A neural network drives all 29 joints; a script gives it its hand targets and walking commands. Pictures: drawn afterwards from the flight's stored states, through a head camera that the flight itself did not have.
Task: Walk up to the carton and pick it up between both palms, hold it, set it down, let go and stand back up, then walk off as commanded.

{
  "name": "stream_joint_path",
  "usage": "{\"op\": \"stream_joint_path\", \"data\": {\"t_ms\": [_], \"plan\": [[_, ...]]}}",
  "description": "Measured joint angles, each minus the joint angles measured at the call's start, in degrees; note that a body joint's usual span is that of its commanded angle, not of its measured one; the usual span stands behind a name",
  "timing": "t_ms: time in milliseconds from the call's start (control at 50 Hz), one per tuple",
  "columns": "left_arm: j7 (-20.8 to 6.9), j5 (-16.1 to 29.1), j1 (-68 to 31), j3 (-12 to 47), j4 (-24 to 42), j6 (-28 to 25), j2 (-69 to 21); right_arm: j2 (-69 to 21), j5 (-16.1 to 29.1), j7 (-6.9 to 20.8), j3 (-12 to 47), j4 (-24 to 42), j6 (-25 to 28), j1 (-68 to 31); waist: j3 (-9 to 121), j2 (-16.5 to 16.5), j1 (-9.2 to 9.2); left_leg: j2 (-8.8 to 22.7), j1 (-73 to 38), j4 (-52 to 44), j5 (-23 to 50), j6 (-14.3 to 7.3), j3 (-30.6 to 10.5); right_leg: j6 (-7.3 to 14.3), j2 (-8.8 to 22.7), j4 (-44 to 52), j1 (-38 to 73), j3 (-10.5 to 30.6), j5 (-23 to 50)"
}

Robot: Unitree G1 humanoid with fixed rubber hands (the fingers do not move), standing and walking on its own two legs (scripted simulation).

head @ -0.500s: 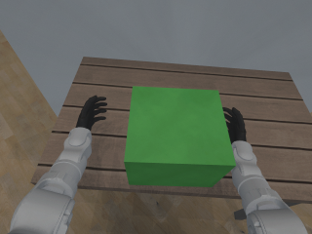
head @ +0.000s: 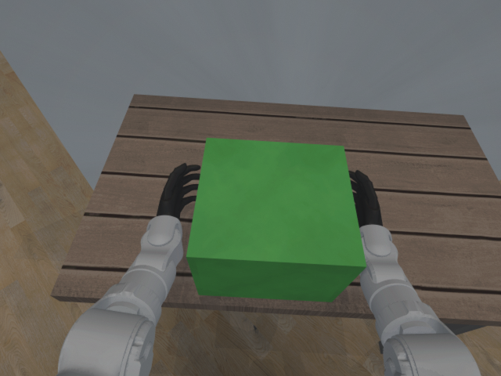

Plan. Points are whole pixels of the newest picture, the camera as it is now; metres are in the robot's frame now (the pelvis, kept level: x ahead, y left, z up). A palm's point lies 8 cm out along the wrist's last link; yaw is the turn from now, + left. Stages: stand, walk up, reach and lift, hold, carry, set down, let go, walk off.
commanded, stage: reach and lift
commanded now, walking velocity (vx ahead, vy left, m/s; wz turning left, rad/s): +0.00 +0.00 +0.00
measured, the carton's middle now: (270, 221) +0.38 -0.05 +0.00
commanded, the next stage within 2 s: none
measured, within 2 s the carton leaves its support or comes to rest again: leaves its support in 1.06 s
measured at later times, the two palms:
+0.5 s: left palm (167, 212) +0.39 +0.13 +0.01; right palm (358, 219) +0.37 -0.20 +0.02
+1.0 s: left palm (164, 213) +0.39 +0.13 +0.01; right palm (356, 218) +0.37 -0.19 +0.02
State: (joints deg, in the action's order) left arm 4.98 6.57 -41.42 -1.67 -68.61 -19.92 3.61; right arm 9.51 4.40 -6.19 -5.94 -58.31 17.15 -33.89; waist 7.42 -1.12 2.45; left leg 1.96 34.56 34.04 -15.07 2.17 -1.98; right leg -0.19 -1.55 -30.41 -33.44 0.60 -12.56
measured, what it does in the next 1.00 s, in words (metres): stands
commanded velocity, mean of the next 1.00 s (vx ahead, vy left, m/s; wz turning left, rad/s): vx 0.00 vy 0.00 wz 0.00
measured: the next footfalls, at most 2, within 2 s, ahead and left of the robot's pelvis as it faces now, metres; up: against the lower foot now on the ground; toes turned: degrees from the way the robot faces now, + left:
none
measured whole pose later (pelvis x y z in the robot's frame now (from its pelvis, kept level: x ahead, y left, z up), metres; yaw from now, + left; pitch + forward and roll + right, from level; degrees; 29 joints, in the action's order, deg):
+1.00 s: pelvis +0.00 +0.00 +0.00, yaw +0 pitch +16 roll -1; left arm 7.0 3.3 -40.3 -5.7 -70.5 -24.4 3.3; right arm 5.0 -0.5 -7.8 -9.8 -57.5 17.9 -33.6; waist 8.2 -1.3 2.5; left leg 2.0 34.6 34.0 -15.1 2.2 -2.0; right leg -0.3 -1.6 -30.4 -33.5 0.6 -12.5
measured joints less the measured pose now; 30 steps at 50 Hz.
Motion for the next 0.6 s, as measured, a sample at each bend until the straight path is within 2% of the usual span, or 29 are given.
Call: {"op": "stream_joint_path", "data": {"t_ms": [120, 280, 600], "plan": [[0.1, -2.83, -0.13, -2.93, -0.45, -0.94, -0.49, -1.65, -3.17, -0.81, -2.25, -0.17, 0.84, -0.09, 0.01, -0.01, 0.0, 0.0, 0.0, 0.0, 0.0, 0.0, 0.0, -0.03, 0.0, 0.0, 0.0, 0.0, 0.02], [1.56, -3.26, 0.0, -4.36, -2.21, -3.42, -0.68, -4.16, -6.07, -0.86, -5.63, -0.21, 1.36, -0.09, 0.24, -0.01, 0.0, 0.0, 0.0, -0.04, 0.0, 0.0, 0.0, -0.03, 0.0, 0.0, -0.02, 0.0, 0.04], [1.91, -3.26, 0.16, -4.39, -2.9, -4.48, -0.67, -4.46, -6.81, -1.02, -5.82, -0.21, 1.32, -0.07, 0.41, -0.13, 0.0, 0.0, -0.01, -0.08, 0.0, -0.01, 0.0, -0.03, 0.0, 0.0, -0.04, 0.0, 0.05]]}}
